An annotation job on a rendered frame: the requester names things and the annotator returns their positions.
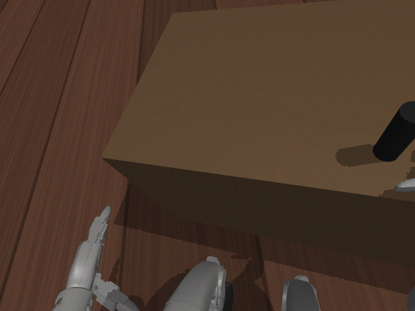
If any left robot hand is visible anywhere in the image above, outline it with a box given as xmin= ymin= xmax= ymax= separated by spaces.
xmin=65 ymin=206 xmax=140 ymax=311

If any right robot hand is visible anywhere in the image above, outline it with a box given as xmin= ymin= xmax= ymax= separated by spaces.
xmin=394 ymin=178 xmax=415 ymax=192

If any can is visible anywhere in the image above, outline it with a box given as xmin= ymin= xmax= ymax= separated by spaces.
xmin=373 ymin=101 xmax=415 ymax=162

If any left robot arm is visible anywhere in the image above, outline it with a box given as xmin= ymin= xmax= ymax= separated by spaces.
xmin=52 ymin=287 xmax=94 ymax=311

